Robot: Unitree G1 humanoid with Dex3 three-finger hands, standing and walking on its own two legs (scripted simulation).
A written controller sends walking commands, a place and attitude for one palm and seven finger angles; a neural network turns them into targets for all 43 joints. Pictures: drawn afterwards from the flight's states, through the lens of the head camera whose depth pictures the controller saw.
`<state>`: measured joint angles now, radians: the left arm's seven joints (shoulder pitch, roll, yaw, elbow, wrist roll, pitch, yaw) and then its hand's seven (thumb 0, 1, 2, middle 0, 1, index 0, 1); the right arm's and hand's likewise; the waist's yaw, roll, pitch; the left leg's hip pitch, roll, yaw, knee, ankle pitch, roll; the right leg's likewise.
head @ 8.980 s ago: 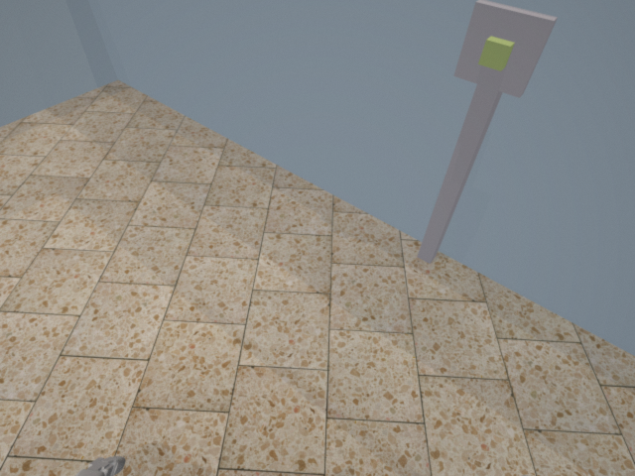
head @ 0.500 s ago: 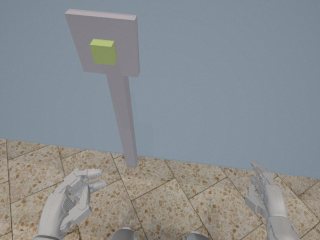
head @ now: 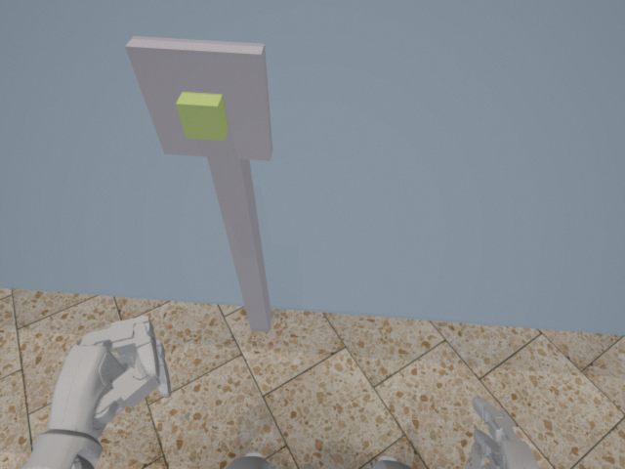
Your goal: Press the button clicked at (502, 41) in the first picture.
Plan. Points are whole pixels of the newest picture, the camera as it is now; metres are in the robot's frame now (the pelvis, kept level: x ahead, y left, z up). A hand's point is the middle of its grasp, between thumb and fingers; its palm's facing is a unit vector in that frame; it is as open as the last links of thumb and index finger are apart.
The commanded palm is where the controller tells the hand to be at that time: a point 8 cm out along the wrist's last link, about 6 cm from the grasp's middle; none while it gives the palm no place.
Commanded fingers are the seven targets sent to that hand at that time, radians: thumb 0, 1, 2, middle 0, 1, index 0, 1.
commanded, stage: raise the hand and make a fist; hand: left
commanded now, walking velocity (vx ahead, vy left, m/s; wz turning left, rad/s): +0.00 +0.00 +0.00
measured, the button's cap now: (204, 115) +0.56 +0.19 +0.14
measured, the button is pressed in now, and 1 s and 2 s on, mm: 0 0 0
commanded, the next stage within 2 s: aim a knuckle at the button in 1.06 s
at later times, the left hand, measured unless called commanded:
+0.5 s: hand (134, 325) +0.24 +0.20 +0.11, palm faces +0.01 -1.00 -0.07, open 3.1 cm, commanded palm +0.22 +0.25 +0.13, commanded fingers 0.00 0.90 0.90 -1.30 -1.50 -1.30 -1.50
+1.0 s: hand (137, 310) +0.25 +0.19 +0.13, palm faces +0.00 -1.00 -0.05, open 3.1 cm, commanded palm +0.22 +0.24 +0.14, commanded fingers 0.00 0.90 0.90 -1.30 -1.50 -1.30 -1.50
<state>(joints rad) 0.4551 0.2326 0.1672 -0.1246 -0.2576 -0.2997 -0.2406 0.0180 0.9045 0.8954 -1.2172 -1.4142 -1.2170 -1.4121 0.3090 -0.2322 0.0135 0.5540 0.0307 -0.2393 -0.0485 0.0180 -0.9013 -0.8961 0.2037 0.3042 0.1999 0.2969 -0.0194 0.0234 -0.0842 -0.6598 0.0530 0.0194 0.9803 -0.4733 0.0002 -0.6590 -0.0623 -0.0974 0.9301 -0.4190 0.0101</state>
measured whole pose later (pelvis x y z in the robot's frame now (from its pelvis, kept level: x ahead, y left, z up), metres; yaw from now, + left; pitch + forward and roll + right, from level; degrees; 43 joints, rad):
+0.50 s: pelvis +0.03 -0.01 +0.02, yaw +1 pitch +5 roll -1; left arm 0.34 0.26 0.23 -0.11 -0.29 -0.17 -0.31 0.02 0.90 0.90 -1.30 -1.50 -1.30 -1.50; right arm 0.24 -0.23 0.06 0.54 0.04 -0.25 -0.05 0.01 -0.90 -0.90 0.20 0.30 0.20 0.30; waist 0.02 0.04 -0.08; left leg -0.46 0.05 0.01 0.82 -0.44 -0.01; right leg -0.45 -0.05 -0.12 0.77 -0.40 0.01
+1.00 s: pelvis +0.02 -0.02 +0.04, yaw +0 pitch +2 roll -1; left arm 0.27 0.27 0.26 -0.04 -0.31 -0.14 -0.33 0.02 0.90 0.90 -1.30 -1.50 -1.30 -1.50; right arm 0.26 -0.27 0.04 0.58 0.04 -0.27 -0.07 0.02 -0.90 -0.90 0.20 0.30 0.20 0.30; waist 0.02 0.04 -0.05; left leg -0.36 0.06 0.02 0.70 -0.38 -0.02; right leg -0.37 -0.04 -0.11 0.68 -0.35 0.00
